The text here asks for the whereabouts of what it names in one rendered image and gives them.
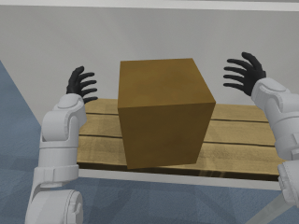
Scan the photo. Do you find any right robot hand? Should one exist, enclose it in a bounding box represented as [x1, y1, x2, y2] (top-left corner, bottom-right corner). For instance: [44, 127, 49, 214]
[223, 51, 266, 96]

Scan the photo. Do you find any robot left forearm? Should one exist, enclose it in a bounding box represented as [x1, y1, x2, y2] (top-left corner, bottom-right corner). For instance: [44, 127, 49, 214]
[24, 93, 87, 224]

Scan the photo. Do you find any carton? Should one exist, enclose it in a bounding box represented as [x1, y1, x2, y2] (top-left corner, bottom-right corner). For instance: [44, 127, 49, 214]
[117, 58, 216, 170]

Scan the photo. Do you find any robot right upper arm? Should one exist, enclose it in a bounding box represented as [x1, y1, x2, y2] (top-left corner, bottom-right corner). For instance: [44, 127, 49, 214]
[277, 160, 299, 208]

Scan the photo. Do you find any left robot hand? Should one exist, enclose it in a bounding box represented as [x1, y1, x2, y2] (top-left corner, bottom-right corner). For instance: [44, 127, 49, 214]
[66, 65, 98, 104]

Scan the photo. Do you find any robot left upper arm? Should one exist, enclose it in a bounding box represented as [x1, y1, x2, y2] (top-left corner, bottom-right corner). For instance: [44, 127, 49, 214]
[26, 189, 83, 224]

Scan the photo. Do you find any robot right forearm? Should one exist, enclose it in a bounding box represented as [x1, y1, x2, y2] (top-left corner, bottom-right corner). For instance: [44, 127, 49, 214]
[250, 77, 299, 161]

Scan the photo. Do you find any table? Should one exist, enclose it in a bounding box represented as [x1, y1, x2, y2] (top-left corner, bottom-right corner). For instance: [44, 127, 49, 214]
[76, 98, 292, 224]

